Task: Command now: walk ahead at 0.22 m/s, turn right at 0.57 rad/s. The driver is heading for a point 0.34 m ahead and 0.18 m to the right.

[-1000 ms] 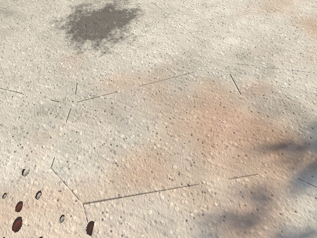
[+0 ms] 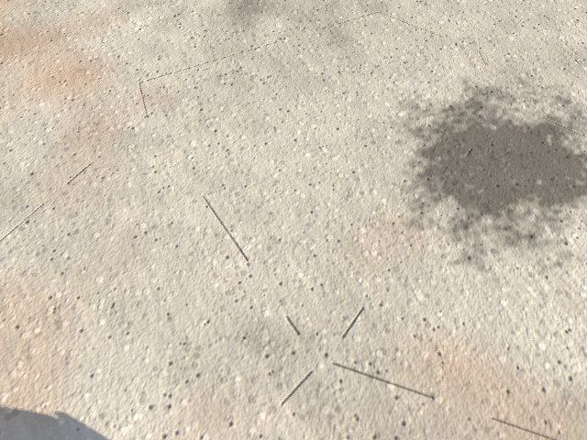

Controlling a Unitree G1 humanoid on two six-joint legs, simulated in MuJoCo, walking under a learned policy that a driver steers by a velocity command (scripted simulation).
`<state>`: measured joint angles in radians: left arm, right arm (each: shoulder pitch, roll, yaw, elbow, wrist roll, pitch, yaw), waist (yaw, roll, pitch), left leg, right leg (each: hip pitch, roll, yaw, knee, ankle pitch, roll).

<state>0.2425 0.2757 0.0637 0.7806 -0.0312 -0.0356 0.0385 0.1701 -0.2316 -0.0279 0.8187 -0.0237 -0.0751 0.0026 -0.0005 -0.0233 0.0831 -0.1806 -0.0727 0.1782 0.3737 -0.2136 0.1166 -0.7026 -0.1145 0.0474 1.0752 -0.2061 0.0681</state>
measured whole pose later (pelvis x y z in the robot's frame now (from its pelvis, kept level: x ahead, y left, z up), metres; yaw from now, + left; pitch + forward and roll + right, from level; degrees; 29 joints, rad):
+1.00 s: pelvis +0.20 +0.00 -0.01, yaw -30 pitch +1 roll +0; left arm 0.18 0.26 0.06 0.66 -0.01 0.05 0.02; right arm 0.16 -0.22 -0.04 0.76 0.00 0.01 -0.02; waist -0.01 -0.02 0.03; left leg -0.29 0.00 -0.04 0.53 -0.25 0.00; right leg -0.20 0.00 0.07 0.48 -0.29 0.05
